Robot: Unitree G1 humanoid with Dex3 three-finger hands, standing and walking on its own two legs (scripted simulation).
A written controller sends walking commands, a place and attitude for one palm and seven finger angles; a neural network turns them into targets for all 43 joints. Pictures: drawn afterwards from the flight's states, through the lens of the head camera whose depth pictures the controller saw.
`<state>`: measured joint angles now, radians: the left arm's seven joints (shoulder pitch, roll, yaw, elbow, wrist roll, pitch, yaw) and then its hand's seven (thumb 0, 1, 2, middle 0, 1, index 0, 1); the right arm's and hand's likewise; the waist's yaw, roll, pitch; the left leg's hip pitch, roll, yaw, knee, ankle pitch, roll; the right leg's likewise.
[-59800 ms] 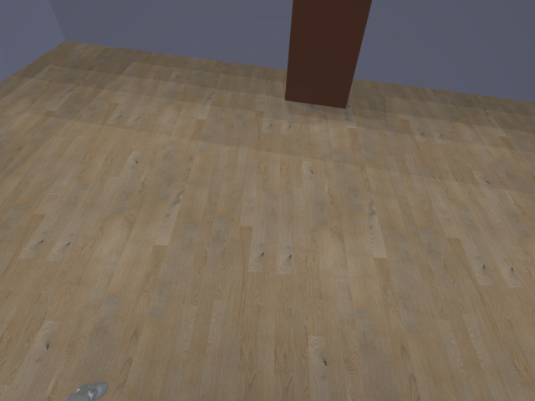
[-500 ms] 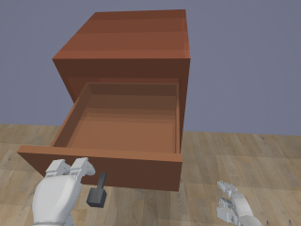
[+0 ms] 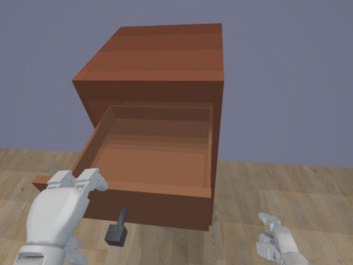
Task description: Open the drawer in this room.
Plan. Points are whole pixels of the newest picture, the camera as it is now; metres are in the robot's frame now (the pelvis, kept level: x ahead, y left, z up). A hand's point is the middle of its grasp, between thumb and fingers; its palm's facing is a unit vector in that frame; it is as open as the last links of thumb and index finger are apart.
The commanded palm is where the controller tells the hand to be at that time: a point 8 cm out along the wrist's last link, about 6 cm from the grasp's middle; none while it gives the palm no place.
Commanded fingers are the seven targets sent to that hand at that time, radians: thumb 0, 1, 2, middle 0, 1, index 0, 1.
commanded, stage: lift the hand off the handle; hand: left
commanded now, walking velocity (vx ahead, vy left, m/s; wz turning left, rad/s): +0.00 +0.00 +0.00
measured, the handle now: (119, 226) +0.19 +0.17 +0.02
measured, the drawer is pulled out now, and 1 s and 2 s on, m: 0.30 0.30 0.30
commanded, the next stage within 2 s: draw the hand back to the body in 0.38 s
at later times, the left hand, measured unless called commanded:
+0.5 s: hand (73, 196) +0.18 +0.21 +0.16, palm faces +0.16 -0.17 -0.97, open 13.8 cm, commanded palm +0.12 +0.21 +0.22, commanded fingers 0.00 -0.50 0.30 -0.30 -1.20 -0.30 -1.20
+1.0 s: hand (56, 199) +0.17 +0.24 +0.15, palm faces +0.13 -0.11 -0.99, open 13.8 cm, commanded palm +0.12 +0.24 +0.21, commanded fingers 0.00 -0.50 0.30 -0.30 -1.20 -0.30 -1.20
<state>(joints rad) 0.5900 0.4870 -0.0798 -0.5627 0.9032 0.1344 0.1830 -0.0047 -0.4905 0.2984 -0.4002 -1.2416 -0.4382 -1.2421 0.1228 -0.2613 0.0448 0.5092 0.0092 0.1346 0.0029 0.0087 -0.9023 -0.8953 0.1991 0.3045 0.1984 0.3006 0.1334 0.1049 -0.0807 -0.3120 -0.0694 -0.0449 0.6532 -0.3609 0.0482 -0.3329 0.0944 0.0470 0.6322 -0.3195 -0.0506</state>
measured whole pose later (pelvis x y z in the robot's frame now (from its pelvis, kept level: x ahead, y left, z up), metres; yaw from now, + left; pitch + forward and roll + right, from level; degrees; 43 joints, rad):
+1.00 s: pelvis -0.01 +0.00 +0.01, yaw +1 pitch -2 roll -1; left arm 0.50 0.58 0.06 -0.62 0.80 0.16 0.01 0.00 -0.49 0.30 -0.32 -1.21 -0.32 -1.20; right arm 0.11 -0.28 0.08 0.50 0.04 0.18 0.00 0.01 -0.90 -0.90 0.20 0.30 0.20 0.30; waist 0.12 0.10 -0.03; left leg -0.20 -0.07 -0.06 0.53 -0.29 0.05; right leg -0.22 0.08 0.04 0.51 -0.25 -0.04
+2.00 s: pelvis +0.01 -0.02 +0.02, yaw +3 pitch -3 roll +0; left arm 0.52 0.34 0.29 -0.51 -0.09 -0.08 0.11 0.01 0.77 0.84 -0.22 -0.38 -0.22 -0.38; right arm 0.16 -0.21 0.04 0.62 0.02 -0.08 -0.07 0.01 -0.90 -0.90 0.20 0.30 0.20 0.30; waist 0.06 0.06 -0.01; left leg -0.13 -0.06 -0.11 0.46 -0.29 0.03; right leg -0.13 0.09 -0.01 0.43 -0.26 -0.07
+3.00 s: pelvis -0.06 -0.01 +0.00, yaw +7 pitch +2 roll +0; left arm 0.60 0.40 0.36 -0.67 -0.06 -0.19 0.14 0.01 0.89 0.90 -0.22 -0.31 -0.22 -0.30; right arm 0.21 -0.21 0.01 0.57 0.02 -0.01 -0.05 0.01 -0.90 -0.89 0.20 0.31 0.20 0.30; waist -0.02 -0.04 -0.02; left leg -0.42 -0.04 -0.04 0.72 -0.38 0.03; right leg -0.42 0.03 -0.06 0.58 -0.21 -0.06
